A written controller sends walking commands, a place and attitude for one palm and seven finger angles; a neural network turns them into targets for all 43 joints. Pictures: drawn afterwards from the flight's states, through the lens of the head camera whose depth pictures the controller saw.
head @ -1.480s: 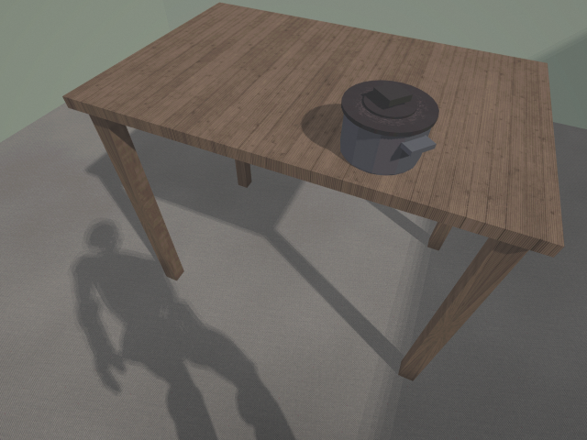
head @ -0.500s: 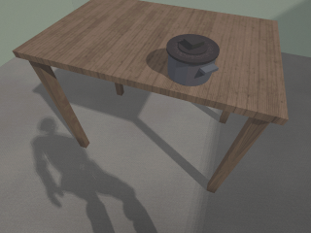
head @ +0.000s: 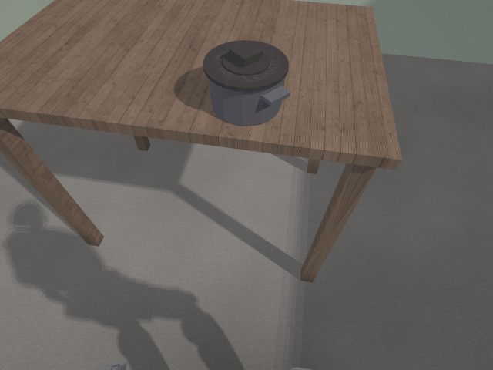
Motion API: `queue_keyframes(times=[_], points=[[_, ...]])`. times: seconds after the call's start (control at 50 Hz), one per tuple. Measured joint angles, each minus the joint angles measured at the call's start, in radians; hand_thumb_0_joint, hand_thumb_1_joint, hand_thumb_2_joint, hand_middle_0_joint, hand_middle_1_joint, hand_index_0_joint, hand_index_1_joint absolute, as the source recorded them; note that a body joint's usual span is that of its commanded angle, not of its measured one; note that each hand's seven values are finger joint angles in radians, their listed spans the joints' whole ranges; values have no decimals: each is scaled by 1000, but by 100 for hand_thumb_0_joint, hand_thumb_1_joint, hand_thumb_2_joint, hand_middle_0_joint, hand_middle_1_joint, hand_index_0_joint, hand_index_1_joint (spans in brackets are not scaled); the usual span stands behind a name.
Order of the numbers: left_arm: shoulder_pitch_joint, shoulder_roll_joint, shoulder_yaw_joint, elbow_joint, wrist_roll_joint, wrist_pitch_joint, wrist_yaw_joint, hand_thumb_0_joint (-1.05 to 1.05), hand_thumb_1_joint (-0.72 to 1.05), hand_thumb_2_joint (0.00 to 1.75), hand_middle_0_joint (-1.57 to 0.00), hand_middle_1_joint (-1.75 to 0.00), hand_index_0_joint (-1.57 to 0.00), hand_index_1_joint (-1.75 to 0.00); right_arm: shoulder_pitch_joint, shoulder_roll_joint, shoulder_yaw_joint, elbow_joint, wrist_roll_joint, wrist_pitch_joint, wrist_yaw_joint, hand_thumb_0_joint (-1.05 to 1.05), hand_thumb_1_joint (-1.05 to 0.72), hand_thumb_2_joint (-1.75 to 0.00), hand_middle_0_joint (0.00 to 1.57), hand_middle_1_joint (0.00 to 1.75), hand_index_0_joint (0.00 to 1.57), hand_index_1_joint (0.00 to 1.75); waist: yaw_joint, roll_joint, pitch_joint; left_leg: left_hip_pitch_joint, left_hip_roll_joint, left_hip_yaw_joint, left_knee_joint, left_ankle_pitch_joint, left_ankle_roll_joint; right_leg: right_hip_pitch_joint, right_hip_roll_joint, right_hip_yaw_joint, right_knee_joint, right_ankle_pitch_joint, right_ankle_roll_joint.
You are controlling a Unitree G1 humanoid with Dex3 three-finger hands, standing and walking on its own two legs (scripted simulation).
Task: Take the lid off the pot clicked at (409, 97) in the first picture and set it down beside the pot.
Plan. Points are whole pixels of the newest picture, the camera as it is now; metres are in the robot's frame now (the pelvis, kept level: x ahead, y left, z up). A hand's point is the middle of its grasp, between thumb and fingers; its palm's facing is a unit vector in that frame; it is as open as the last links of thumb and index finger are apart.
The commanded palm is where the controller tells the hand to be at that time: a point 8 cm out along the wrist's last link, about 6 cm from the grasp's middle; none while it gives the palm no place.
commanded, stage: take the last steps up to it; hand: left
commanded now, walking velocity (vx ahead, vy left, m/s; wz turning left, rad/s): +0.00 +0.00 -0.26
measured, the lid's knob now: (246, 52) +0.65 +0.04 +0.16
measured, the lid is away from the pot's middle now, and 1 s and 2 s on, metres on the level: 0.00 0.00 0.00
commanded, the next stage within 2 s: come to a stop and stand still in 0.40 s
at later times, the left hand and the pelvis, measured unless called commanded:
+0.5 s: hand (176, 362) +0.15 +0.14 -0.16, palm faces -0.08 -0.98 -0.18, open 7.3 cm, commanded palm none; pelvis +0.07 -0.04 +0.00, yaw -5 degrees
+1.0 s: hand (166, 352) +0.17 +0.17 -0.19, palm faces +0.00 -0.97 -0.23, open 7.3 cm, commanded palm none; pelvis +0.11 -0.03 -0.01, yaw -4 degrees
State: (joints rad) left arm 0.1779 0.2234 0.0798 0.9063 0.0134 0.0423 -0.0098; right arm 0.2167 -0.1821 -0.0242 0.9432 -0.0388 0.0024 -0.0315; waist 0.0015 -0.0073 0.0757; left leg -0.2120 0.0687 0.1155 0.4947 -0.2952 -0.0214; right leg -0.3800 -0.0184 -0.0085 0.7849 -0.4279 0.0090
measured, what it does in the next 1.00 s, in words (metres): walks ahead: right foot, then left foot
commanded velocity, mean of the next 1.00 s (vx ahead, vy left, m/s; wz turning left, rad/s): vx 0.00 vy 0.01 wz -0.04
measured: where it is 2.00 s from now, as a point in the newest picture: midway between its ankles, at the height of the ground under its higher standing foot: outside the picture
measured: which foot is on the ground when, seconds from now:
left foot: down 0.00-0.04, up 0.06-0.26, down 0.28-0.54, up 0.56-0.86, down 0.88-1.00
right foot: up 0.00-0.02, down 0.04-0.28, up 0.30-0.52, down 0.54-0.88, up 0.90-1.00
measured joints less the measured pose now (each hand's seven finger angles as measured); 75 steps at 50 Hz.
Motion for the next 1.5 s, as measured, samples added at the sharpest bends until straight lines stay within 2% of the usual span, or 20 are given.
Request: queue_keyframes(times=[0.04,0.1,0.16,0.22,0.28,0.34,0.4,0.48,0.54,0.62,0.74,0.82,0.86,0.88,0.94,1.02,1.16,1.22,1.3,1.5], points=[[5,4,-6,-13,1,-14,-2,0,91,90,-20,-30,-20,-30,17,0,-2,0,5,4,4,1,-90,-90,20,30,20,30,-4,3,-6,-24,12,6,58,-34,-16,75,-7,0,-174,118,-13],[3,-16,-14,-9,5,-31,10,0,91,90,-20,-30,-20,-30,9,-19,-12,18,15,27,3,1,-90,-90,20,30,20,30,-5,34,7,-112,15,-47,265,-186,-10,70,22,6,-172,95,-29],[19,-40,-19,1,7,-30,22,0,91,90,-20,-30,-20,-30,2,-31,-18,36,18,31,-2,1,-90,-90,20,30,20,30,-9,40,17,-176,-6,-76,414,-223,-9,96,36,15,-210,113,-34],[44,-48,-22,20,10,-23,22,0,91,90,-20,-30,-20,-30,14,-26,-18,41,20,17,1,1,-91,-90,20,30,20,30,-8,10,8,-154,-23,-54,322,-188,-9,126,33,35,-240,121,-33],[80,-51,-25,35,6,-15,13,0,91,90,-20,-30,-20,-30,49,-26,-13,33,15,-10,5,1,-91,-90,20,30,20,30,-11,-3,-16,-67,-31,-41,85,-86,8,126,44,49,-203,86,-29],[89,-42,-20,58,7,-4,3,0,91,90,-20,-30,-20,-30,79,-9,-8,35,1,-27,6,1,-91,-90,20,30,20,30,-23,-30,-27,-59,-35,-24,89,-24,32,45,39,43,16,-51,-41],[75,-31,-16,72,11,-8,-5,1,91,90,-20,-30,-20,-30,123,13,0,52,-1,-37,6,0,-91,-90,20,30,20,30,-32,-42,-35,-10,-38,-19,13,-11,27,-46,16,16,194,-23,-38],[51,-39,-21,55,4,-31,-12,1,91,90,-20,-30,-20,-30,166,26,10,93,1,-38,7,1,-90,-90,20,30,20,30,-32,-17,-36,47,-20,-28,-71,13,4,-43,-22,-33,45,20,-26],[48,-40,-28,37,4,-58,-12,0,91,90,-20,-30,-20,-30,192,33,10,115,8,-29,9,1,-90,-90,20,30,20,30,-33,-10,-39,42,-8,-34,-4,-44,-16,43,-31,-46,-192,117,-31],[30,-71,-41,61,4,-76,16,0,91,90,-20,-30,-20,-30,152,22,2,151,22,6,0,1,-90,-90,20,30,20,30,-30,33,-24,-41,3,-75,202,-200,-7,65,-7,-69,-182,129,-36],[8,-71,-30,70,8,-57,51,-1,93,90,-21,-30,-20,-30,50,23,-18,115,31,20,-8,1,-91,-90,20,30,20,30,-6,6,3,-147,-51,-64,286,-183,-23,119,-19,-70,-240,131,-35],[15,-54,-21,65,12,-38,55,-1,92,90,-21,-30,-21,-30,-21,14,-32,63,29,27,0,1,-91,-90,20,30,20,30,9,-18,21,-168,-72,-50,231,-106,-27,133,-31,-65,-231,121,-18],[28,-42,-19,65,10,-27,54,0,92,90,-21,-30,-21,-30,-43,7,-35,35,27,20,5,1,-91,-90,20,30,20,30,11,-26,21,-132,-67,-41,112,30,-22,129,-33,-62,-196,99,-4],[34,-37,-18,63,8,-19,54,0,92,90,-21,-30,-21,-30,-48,2,-35,22,23,14,7,1,-91,-90,20,30,20,30,10,-24,17,-124,-63,-41,86,101,8,120,-32,-63,-166,82,2],[37,-14,-13,69,4,0,61,0,91,90,-21,-30,-20,-30,-75,9,-24,-3,13,14,6,0,-91,-90,20,30,20,30,17,-49,19,-126,-72,-24,112,51,75,46,-12,-4,63,-104,0],[48,1,-12,74,4,-1,54,0,91,90,-20,-30,-20,-30,-88,23,-3,-13,11,8,-2,0,-91,-90,20,30,20,30,16,-50,4,-105,-76,-27,37,83,76,-9,16,33,253,-84,7],[94,-15,-35,85,1,-6,41,0,91,90,-20,-30,-20,-30,-85,37,10,13,16,13,7,0,-90,-90,20,30,20,30,13,-16,-33,-87,-70,-31,-60,150,71,107,-14,9,-26,-55,5],[137,-15,-59,67,12,-37,54,0,91,90,-20,-30,-20,-30,-67,35,9,-8,22,22,26,0,-90,-90,20,30,20,30,26,-26,-48,-165,-65,-5,48,104,54,144,-26,50,-243,54,-19],[150,-52,-84,88,11,-32,45,0,91,90,-20,-30,-20,-30,-14,4,-6,-15,19,24,38,1,-90,-90,20,30,20,30,-16,36,-35,-186,-49,-41,147,57,53,130,-8,21,-142,43,14],[137,-64,-79,69,4,-46,46,0,91,90,-20,-30,-20,-30,112,-5,-9,65,16,24,27,1,-91,-90,20,30,20,30,-21,34,-65,-177,-49,-49,136,53,40,132,-5,15,-135,25,5]])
